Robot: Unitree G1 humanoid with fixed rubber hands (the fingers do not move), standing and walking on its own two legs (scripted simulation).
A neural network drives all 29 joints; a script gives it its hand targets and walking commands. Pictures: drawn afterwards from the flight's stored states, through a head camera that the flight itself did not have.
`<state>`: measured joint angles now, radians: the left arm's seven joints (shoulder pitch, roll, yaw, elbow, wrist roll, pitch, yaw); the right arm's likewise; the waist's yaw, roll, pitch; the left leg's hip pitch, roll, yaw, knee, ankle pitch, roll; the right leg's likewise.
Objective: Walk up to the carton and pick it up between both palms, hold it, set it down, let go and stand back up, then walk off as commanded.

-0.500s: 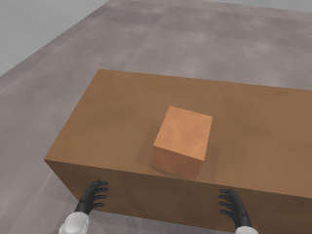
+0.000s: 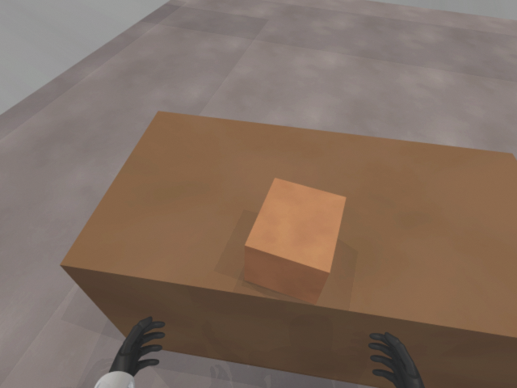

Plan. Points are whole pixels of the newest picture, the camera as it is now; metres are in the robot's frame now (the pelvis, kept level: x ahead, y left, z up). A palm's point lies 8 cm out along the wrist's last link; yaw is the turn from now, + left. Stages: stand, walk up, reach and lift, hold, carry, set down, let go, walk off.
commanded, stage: set down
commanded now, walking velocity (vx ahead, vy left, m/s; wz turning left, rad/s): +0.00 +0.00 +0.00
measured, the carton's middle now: (294, 239) +0.44 -0.08 -0.10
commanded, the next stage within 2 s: let go in 0.08 s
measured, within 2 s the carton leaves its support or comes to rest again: neither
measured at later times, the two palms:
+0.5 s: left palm (120, 385) +0.16 +0.22 -0.08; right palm out of the picture +0.14 -0.23 -0.08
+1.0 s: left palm out of the picture +0.07 +0.30 -0.09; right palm out of the picture +0.10 -0.28 -0.10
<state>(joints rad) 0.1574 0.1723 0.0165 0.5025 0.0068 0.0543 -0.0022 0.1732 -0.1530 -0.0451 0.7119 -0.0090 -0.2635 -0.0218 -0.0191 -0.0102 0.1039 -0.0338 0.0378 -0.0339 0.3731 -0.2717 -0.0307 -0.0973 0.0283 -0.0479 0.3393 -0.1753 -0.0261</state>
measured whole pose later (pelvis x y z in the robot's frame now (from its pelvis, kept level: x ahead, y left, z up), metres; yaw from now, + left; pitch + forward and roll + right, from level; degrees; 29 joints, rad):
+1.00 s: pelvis -0.02 +0.01 -0.01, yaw +1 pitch -3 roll +0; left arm 0.28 0.32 0.07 0.73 0.03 -0.01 0.01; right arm 0.25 -0.34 -0.05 0.77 -0.03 -0.03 -0.01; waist 0.02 0.02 0.02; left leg -0.12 0.01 -0.03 0.48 -0.30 -0.01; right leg -0.19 -0.01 -0.05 0.46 -0.21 -0.01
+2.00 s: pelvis -0.04 +0.01 +0.00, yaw +2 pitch -4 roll +0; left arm 0.22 0.32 0.03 0.94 0.01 -0.02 0.00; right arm 0.20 -0.35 0.00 0.92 0.00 -0.02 0.00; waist 0.01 0.01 0.05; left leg -0.13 -0.01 -0.05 0.42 -0.23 -0.01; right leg -0.19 -0.02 -0.05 0.41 -0.15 0.00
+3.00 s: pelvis -0.02 +0.01 +0.00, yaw +2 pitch -3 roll +0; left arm 0.18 0.33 0.03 1.03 0.01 -0.02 0.02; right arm 0.18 -0.35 -0.01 1.00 0.00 -0.03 -0.02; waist 0.00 0.01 0.06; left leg -0.08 0.00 -0.05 0.35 -0.22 -0.02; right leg -0.15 -0.01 -0.04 0.36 -0.15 -0.01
